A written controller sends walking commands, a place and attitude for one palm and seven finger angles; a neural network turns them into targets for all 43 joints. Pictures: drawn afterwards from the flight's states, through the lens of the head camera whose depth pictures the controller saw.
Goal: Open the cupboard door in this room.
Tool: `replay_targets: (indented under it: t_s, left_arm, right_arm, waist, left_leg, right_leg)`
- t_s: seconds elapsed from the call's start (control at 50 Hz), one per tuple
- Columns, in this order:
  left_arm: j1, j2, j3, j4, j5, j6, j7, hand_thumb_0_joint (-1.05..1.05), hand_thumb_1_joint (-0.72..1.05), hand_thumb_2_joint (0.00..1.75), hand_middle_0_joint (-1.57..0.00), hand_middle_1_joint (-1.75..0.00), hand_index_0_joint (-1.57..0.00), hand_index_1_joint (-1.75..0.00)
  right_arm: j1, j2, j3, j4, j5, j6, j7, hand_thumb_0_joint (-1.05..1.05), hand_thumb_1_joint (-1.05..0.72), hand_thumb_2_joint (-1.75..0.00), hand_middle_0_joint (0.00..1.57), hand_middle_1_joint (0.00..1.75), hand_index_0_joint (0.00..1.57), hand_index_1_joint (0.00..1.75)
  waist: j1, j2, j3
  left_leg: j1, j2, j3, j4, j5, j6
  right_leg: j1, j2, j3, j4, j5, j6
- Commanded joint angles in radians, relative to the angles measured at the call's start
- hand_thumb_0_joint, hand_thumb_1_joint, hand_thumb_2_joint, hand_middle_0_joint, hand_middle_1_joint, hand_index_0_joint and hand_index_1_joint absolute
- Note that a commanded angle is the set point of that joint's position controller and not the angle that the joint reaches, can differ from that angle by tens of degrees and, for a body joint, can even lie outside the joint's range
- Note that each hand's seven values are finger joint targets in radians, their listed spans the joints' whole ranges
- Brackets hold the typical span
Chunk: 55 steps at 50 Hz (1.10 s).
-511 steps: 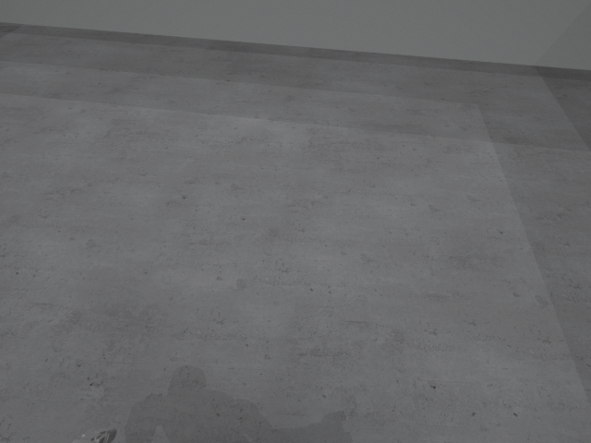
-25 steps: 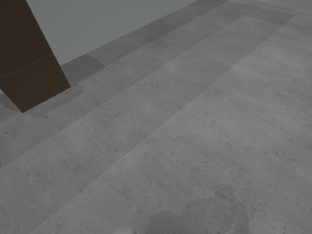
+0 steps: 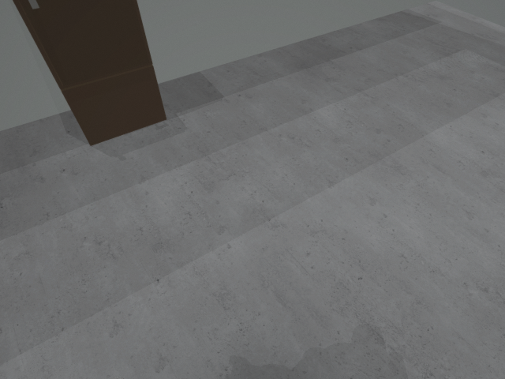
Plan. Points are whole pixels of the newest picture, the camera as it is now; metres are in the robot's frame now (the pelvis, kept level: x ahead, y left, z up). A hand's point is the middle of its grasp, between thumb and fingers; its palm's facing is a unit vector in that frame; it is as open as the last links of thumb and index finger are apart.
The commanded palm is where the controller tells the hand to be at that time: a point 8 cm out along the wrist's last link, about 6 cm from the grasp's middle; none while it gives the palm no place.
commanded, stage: turn or walk to find it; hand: left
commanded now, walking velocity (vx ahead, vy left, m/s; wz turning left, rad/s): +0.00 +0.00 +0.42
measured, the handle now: out of the picture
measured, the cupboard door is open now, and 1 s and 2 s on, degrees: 0 0 0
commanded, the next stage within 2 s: stand and wait in 0.10 s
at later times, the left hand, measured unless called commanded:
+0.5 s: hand out of the picture -0.06 +0.15 -0.17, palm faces +0.22 -0.95 -0.21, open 7.4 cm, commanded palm none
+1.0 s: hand out of the picture -0.08 +0.15 -0.15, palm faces +0.39 -0.88 -0.28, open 7.4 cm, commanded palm none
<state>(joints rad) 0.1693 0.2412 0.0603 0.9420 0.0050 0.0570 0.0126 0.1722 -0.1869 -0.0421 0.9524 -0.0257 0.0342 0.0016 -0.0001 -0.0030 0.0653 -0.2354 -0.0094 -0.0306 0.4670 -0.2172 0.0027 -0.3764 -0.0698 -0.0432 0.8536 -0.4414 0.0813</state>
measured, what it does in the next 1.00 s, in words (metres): steps on the spot, turning left: right foot, then left foot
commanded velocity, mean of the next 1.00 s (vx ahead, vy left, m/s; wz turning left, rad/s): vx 0.01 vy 0.00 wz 0.33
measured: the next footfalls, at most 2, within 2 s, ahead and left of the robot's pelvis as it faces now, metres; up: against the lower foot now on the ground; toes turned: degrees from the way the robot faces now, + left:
right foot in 0.08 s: +0.05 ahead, -0.13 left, +0.00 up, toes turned -2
left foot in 0.52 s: -0.04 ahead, +0.10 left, +0.00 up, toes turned +11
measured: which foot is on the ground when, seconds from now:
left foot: down 0.00-0.08, up 0.10-0.50, down 0.52-0.86, up 0.88-1.00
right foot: up 0.00-0.06, down 0.08-0.54, up 0.56-0.84, down 0.86-1.00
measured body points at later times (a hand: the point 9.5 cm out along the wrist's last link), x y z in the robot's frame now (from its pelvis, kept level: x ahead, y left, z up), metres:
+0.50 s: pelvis -0.03 -0.03 +0.00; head -0.02 -0.03 +0.45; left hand -0.07 +0.20 -0.16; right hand +0.05 -0.27 -0.16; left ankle -0.08 +0.10 -0.73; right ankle +0.01 -0.12 -0.74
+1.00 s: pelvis -0.08 -0.06 +0.00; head -0.05 -0.08 +0.45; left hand -0.10 +0.20 -0.13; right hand +0.07 -0.28 -0.16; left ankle -0.13 +0.07 -0.67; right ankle -0.04 -0.16 -0.74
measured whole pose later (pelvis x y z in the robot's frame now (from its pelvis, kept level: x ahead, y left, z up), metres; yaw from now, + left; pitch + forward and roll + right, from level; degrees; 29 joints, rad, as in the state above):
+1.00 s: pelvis -0.08 -0.06 +0.00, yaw +21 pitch -1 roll +1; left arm 0.20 0.18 0.04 0.95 0.02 0.01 0.02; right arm 0.20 -0.26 -0.09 0.99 -0.03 0.08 0.01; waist -0.01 0.05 0.06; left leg -0.47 -0.02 -0.04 1.07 -0.40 -0.03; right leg -0.21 -0.06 -0.14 0.52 -0.29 -0.02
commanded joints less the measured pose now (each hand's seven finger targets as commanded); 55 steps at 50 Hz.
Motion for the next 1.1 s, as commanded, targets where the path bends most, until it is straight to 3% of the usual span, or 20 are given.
replay_targets:
  t_s: [0.0,0.04,0.06,0.08,0.12,0.16,0.36,0.44,0.48,0.52,0.54,0.6,0.66,0.74,0.8,0.82,0.84,0.86,0.94,1.08]
  left_arm:
    - [0.06,0.056,0.008,-0.063,0.0,-0.041,0.007,0.0,0.9,0.9,-0.2,-0.3,-0.2,-0.3]
    - [0.145,0.104,0.018,-0.044,0.007,-0.058,0.013,0.0,0.9,0.9,-0.2,-0.3,-0.2,-0.3]
    - [0.154,0.196,0.037,-0.046,0.024,-0.069,0.023,0.0,0.9,0.9,-0.2,-0.3,-0.2,-0.3]
    - [0.141,0.226,0.038,-0.065,0.018,-0.065,0.022,0.0,0.9,0.9,-0.2,-0.3,-0.2,-0.3]
    - [0.044,0.161,0.028,-0.084,0.014,-0.063,0.022,0.0,0.9,0.9,-0.2,-0.3,-0.2,-0.3]
    - [-0.019,0.104,0.013,-0.09,0.014,-0.067,0.022,0.0,0.9,0.9,-0.2,-0.3,-0.2,-0.3]
    - [0.155,0.117,0.01,0.04,0.022,-0.074,0.02,0.0,0.9,0.9,-0.2,-0.3,-0.2,-0.3]
    - [0.137,0.12,0.011,0.078,0.013,-0.066,0.023,0.0,0.9,0.9,-0.2,-0.3,-0.2,-0.3]
    - [0.124,0.088,0.009,0.074,0.001,-0.055,0.022,0.0,0.9,0.9,-0.2,-0.3,-0.2,-0.3]
    - [0.081,0.025,-0.008,0.04,0.0,-0.04,0.013,0.0,0.9,0.9,-0.2,-0.3,-0.2,-0.3]
    - [0.024,0.036,-0.006,0.036,0.008,-0.026,0.017,0.0,0.9,0.9,-0.2,-0.3,-0.2,-0.3]
    - [0.056,0.032,-0.001,0.049,0.008,-0.023,0.006,0.0,0.9,0.9,-0.2,-0.3,-0.2,-0.3]
    - [0.043,0.027,0.0,0.038,0.006,-0.029,0.003,0.0,0.9,0.9,-0.2,-0.3,-0.2,-0.3]
    - [0.044,0.023,0.0,0.009,0.0,-0.036,0.009,0.0,0.9,0.9,-0.2,-0.3,-0.2,-0.3]
    - [0.145,0.045,0.006,0.023,0.001,-0.049,0.013,0.0,0.9,0.9,-0.2,-0.3,-0.2,-0.3]
    - [0.169,0.089,0.014,0.022,0.009,-0.059,0.018,0.0,0.9,0.9,-0.2,-0.3,-0.2,-0.3]
    - [0.171,0.18,0.034,0.012,0.022,-0.065,0.026,0.0,0.9,0.9,-0.2,-0.3,-0.2,-0.3]
    - [0.162,0.2,0.039,-0.007,0.018,-0.062,0.026,0.0,0.9,0.9,-0.2,-0.3,-0.2,-0.3]
    - [0.006,0.113,0.019,-0.055,0.016,-0.069,0.021,0.0,0.9,0.9,-0.2,-0.3,-0.2,-0.3]
    - [0.082,0.161,0.028,-0.036,0.026,-0.067,0.021,0.0,0.9,0.9,-0.2,-0.3,-0.2,-0.3]
  right_arm:
    - [0.01,-0.216,-0.065,-0.059,0.001,-0.011,-0.009,0.0,-0.9,-0.9,0.2,0.3,0.2,0.3]
    - [-0.001,-0.176,-0.063,-0.072,0.013,-0.011,-0.003,0.0,-0.9,-0.9,0.2,0.3,0.2,0.3]
    - [0.017,-0.107,-0.053,-0.091,0.021,-0.01,0.004,0.0,-0.9,-0.9,0.2,0.3,0.2,0.3]
    - [-0.006,-0.126,-0.058,-0.105,0.01,0.001,0.0,0.0,-0.9,-0.9,0.2,0.3,0.2,0.3]
    - [-0.004,-0.142,-0.067,-0.067,0.004,0.021,0.005,0.0,-0.9,-0.9,0.2,0.3,0.2,0.3]
    - [0.065,-0.119,-0.061,-0.022,0.002,0.024,0.012,0.0,-0.9,-0.9,0.2,0.3,0.2,0.3]
    - [0.016,-0.066,-0.017,0.026,0.015,-0.001,-0.007,0.0,-0.9,-0.9,0.2,0.3,0.2,0.3]
    - [0.075,-0.059,-0.003,0.067,0.02,-0.015,-0.017,0.0,-0.9,-0.9,0.2,0.3,0.2,0.3]
    - [0.113,-0.097,-0.009,0.083,0.018,-0.027,-0.016,0.0,-0.9,-0.9,0.2,0.3,0.2,0.3]
    - [0.079,-0.186,-0.025,0.061,0.006,-0.026,-0.023,0.0,-0.9,-0.9,0.2,0.3,0.2,0.3]
    - [0.073,-0.178,-0.028,0.065,0.005,-0.024,-0.029,0.0,-0.9,-0.9,0.2,0.3,0.2,0.3]
    - [0.012,-0.171,-0.025,0.051,0.005,-0.026,-0.035,0.0,-0.9,-0.9,0.2,0.3,0.2,0.3]
    - [0.029,-0.191,-0.037,0.04,0.005,-0.023,-0.031,0.0,-0.9,-0.9,0.2,0.3,0.2,0.3]
    - [0.037,-0.206,-0.051,0.018,0.0,-0.015,-0.024,0.0,-0.9,-0.9,0.2,0.3,0.2,0.3]
    - [-0.001,-0.202,-0.058,-0.013,0.008,-0.009,-0.016,0.0,-0.9,-0.9,0.2,0.3,0.2,0.3]
    - [0.006,-0.163,-0.057,-0.028,0.016,-0.009,-0.011,0.0,-0.9,-0.9,0.2,0.3,0.2,0.3]
    - [0.013,-0.099,-0.046,-0.057,0.019,-0.01,-0.004,0.0,-0.9,-0.9,0.2,0.3,0.2,0.3]
    - [-0.02,-0.126,-0.056,-0.074,0.008,0.001,-0.006,0.0,-0.9,-0.9,0.2,0.3,0.2,0.3]
    - [0.025,-0.128,-0.06,-0.026,-0.001,0.022,0.016,0.0,-0.9,-0.9,0.2,0.3,0.2,0.3]
    - [-0.048,-0.106,-0.041,-0.049,0.008,0.019,0.02,0.0,-0.9,-0.9,0.2,0.3,0.2,0.3]
  waist:
    - [0.001,0.179,-0.112]
    - [0.042,0.058,-0.135]
    - [0.042,-0.216,-0.128]
    - [0.053,-0.275,-0.099]
    - [0.015,-0.18,0.003]
    - [-0.03,-0.126,0.006]
    - [0.053,-0.158,-0.07]
    - [0.021,-0.15,-0.101]
    - [-0.003,-0.021,-0.106]
    - [-0.008,0.265,-0.026]
    - [-0.031,0.311,0.011]
    - [0.009,0.195,-0.004]
    - [-0.009,0.148,-0.031]
    - [-0.014,0.181,-0.071]
    - [0.034,0.139,-0.108]
    - [0.042,0.034,-0.122]
    - [0.042,-0.233,-0.102]
    - [0.06,-0.252,-0.081]
    - [-0.017,-0.13,0.006]
    - [0.032,-0.158,-0.006]
  left_leg:
    - [0.035,0.21,-0.243,-0.058,0.369,0.14]
    - [-0.113,0.123,-0.187,0.068,0.168,0.06]
    - [-0.309,-0.016,-0.041,0.272,-0.133,-0.016]
    - [-0.319,-0.031,-0.039,0.475,-0.363,-0.03]
    - [-0.298,0.006,-0.081,0.696,-0.262,-0.018]
    - [-0.272,0.023,-0.054,0.73,-0.156,-0.03]
    - [-0.131,0.041,0.055,0.278,-0.242,-0.048]
    - [0.021,0.032,0.078,0.023,-0.105,-0.034]
    - [0.152,0.104,-0.004,-0.113,0.05,-0.001]
    - [0.082,0.329,-0.273,-0.217,0.157,0.13]
    - [0.011,0.33,-0.289,-0.253,0.18,0.167]
    - [0.042,0.271,-0.214,-0.182,0.289,0.165]
    - [0.069,0.243,-0.205,-0.156,0.322,0.162]
    - [0.065,0.225,-0.261,-0.112,0.377,0.161]
    - [-0.037,0.163,-0.246,-0.021,0.272,0.105]
    - [-0.144,0.099,-0.19,0.071,0.139,0.054]
    - [-0.325,-0.032,-0.04,0.26,-0.135,-0.015]
    - [-0.329,-0.031,-0.033,0.467,-0.349,-0.027]
    - [-0.327,0.036,-0.032,0.738,-0.168,-0.041]
    - [-0.249,0.054,0.061,0.477,-0.218,-0.068]
  right_leg:
    - [0.099,0.035,-0.021,-0.249,0.084,-0.012]
    - [0.313,-0.033,0.029,-0.495,0.259,-0.027]
    - [0.412,-0.28,0.287,-0.564,0.321,-0.111]
    - [0.27,-0.413,0.367,-0.596,0.342,-0.209]
    - [0.087,-0.325,0.297,-0.636,0.152,-0.216]
    - [0.079,-0.24,0.155,-0.606,0.2,-0.18]
    - [0.28,-0.235,0.134,-0.545,0.515,-0.244]
    - [0.252,-0.219,0.093,-0.475,0.523,-0.201]
    - [0.124,-0.158,0.016,-0.378,0.353,-0.121]
    - [-0.037,-0.021,-0.097,-0.167,0.024,-0.034]
    - [-0.037,-0.022,-0.051,-0.031,-0.075,-0.034]
    - [-0.075,-0.017,-0.007,0.086,-0.037,-0.03]
    - [-0.069,-0.001,-0.009,0.048,-0.026,-0.019]
    - [0.016,0.026,-0.013,-0.124,-0.012,-0.017]
    - [0.216,0.03,-0.029,-0.406,0.194,-0.016]
    - [0.332,-0.059,0.052,-0.513,0.234,-0.037]
    - [0.403,-0.291,0.291,-0.565,0.285,-0.126]
    - [0.286,-0.417,0.351,-0.595,0.334,-0.221]
    - [0.148,-0.263,0.125,-0.592,0.224,-0.186]
    - [0.227,-0.284,0.022,-0.54,0.414,-0.209]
